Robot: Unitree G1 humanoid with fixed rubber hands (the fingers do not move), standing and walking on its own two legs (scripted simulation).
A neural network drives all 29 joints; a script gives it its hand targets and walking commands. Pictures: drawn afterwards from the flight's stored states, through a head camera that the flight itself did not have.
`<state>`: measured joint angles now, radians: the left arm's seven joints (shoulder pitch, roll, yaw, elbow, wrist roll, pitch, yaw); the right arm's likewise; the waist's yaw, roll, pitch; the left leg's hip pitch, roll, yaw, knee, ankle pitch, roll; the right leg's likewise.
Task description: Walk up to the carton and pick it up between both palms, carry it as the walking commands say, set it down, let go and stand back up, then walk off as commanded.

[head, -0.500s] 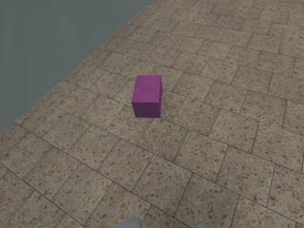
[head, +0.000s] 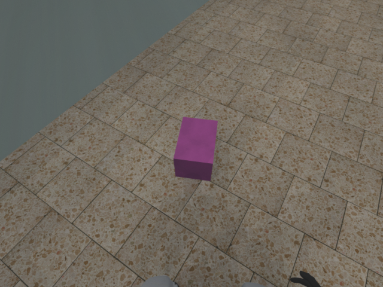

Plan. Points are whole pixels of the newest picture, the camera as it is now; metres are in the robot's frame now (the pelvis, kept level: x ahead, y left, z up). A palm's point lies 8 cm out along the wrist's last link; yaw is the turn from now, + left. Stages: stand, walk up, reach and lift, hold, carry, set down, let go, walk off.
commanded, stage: walk up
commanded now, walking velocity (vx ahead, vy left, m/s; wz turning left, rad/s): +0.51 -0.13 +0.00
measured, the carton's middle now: (196, 148) +0.87 +0.04 -0.66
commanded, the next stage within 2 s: none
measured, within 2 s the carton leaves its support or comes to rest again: neither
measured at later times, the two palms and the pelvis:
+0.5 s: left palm (128, 203) +0.30 +0.20 -0.10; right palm (325, 250) +0.23 -0.29 -0.15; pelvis +0.24 -0.05 +0.01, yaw +1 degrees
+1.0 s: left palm (113, 178) +0.39 +0.27 -0.14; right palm (287, 170) +0.42 -0.22 -0.10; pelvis +0.38 +0.03 +0.01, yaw +0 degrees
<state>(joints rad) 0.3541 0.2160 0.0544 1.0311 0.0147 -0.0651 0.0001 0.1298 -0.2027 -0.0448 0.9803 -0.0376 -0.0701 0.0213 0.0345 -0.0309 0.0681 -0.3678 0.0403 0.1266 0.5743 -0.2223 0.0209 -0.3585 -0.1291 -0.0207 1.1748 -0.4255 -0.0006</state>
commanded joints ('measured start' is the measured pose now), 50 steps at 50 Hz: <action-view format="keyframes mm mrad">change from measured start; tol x16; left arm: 1 61 16 13 -28 11 21 -17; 13 -342 36 2 -159 10 37 -48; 16 -241 60 9 -122 14 10 -30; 19 184 327 88 -8 30 -9 10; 24 -57 77 23 -24 3 -11 10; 50 52 28 13 5 12 81 -10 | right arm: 1 143 -109 -22 11 11 -24 -12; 19 389 -24 6 59 25 -1 -34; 36 3 -19 3 -44 19 88 22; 43 311 -308 -71 32 21 19 -26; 50 168 -109 -18 7 11 -7 -35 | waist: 1 -24 88 -75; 14 -88 186 58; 19 92 -257 -289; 20 44 -106 -308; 38 -14 -226 -4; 43 -128 430 -131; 46 -54 141 5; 50 -23 205 -39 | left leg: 1 218 302 -353 -319 213 87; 14 247 225 -109 -405 164 104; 17 181 141 -58 -52 321 56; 19 -242 -53 -63 504 -306 -35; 21 -237 40 -204 673 -235 -31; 34 -103 56 -55 180 53 -67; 40 271 26 11 -81 44 -70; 43 431 456 -562 -360 -53 90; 45 236 375 -458 -390 -146 117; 50 164 282 -225 -330 324 74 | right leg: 1 -199 -46 54 31 134 11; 14 -70 46 -104 -553 253 36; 17 279 54 -115 -731 279 -11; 19 628 -442 576 -865 443 -116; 27 201 -191 42 -849 888 -84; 37 138 -190 7 -965 400 -99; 40 61 -77 -57 -796 75 -74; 43 -237 72 -69 -164 -244 4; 50 -86 24 11 -118 133 36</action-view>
